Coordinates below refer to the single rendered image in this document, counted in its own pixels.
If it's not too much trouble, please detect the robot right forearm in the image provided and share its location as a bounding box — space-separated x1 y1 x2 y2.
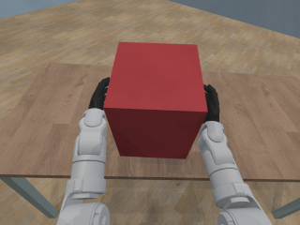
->
197 121 272 225

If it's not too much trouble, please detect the table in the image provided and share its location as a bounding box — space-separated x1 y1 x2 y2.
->
0 62 300 219

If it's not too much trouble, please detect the left robot hand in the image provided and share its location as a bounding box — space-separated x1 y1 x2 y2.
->
88 77 110 111

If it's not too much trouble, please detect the right robot upper arm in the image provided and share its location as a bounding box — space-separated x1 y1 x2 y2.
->
217 207 271 225

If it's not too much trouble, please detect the carton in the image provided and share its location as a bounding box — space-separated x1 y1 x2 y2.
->
103 41 208 159

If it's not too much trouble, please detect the left robot upper arm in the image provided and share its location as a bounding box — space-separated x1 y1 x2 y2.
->
57 202 111 225

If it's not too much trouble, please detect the robot left forearm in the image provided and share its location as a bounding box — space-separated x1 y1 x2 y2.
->
56 108 107 225

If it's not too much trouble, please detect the right robot hand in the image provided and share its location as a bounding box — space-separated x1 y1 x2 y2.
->
203 84 220 123

